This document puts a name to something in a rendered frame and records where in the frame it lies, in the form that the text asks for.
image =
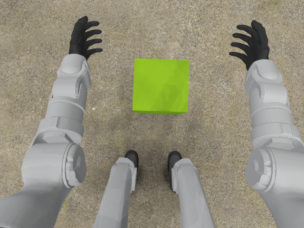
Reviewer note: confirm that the left robot shin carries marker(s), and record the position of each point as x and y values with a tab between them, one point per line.
124	160

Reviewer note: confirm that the left robot hand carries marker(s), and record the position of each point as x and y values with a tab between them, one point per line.
79	43

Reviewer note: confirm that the robot right forearm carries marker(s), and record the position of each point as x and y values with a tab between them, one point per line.
270	110

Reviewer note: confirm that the right robot upper arm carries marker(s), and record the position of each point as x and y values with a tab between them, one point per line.
278	176

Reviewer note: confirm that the left robot thigh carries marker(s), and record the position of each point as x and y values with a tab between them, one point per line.
113	210

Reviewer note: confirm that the right robot hand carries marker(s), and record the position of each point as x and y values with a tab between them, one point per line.
258	43

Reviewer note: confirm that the left robot upper arm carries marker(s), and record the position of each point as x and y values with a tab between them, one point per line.
50	171

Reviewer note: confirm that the robot left forearm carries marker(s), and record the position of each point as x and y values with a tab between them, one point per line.
67	103

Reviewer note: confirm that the carton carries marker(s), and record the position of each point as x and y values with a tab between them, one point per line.
160	86

